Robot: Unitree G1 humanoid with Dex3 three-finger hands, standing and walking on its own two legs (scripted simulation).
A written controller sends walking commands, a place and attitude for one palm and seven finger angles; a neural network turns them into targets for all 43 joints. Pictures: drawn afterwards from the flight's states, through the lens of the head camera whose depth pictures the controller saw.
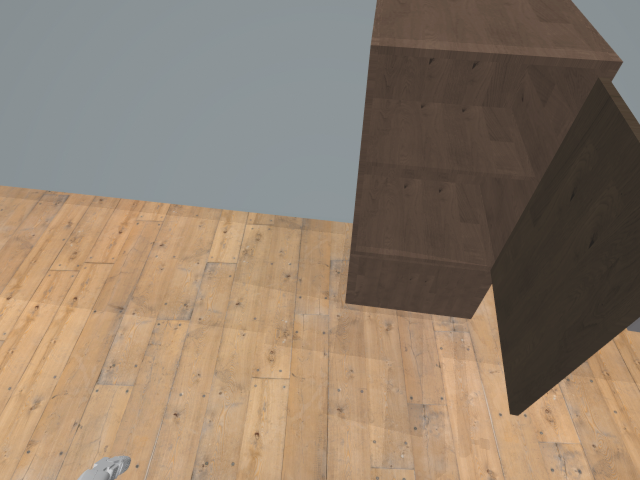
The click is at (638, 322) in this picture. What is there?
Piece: cupboard door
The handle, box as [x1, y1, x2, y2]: [627, 317, 639, 331]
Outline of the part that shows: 639,317 627,327 628,330 639,331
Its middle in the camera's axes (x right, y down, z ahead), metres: +0.49 +0.10 +0.59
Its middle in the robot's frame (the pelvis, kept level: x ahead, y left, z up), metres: +0.39 -0.47 -0.03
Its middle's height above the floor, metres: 0.75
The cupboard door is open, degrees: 88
